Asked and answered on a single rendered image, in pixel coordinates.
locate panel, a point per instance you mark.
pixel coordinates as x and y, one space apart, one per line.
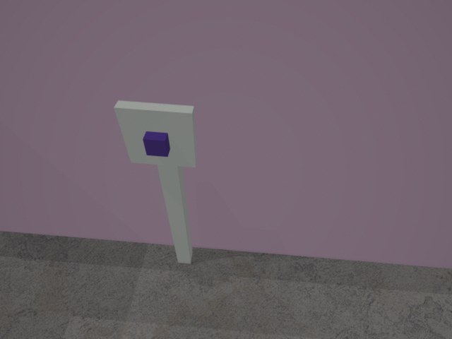
135 118

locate button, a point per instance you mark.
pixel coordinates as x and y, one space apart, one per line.
156 144

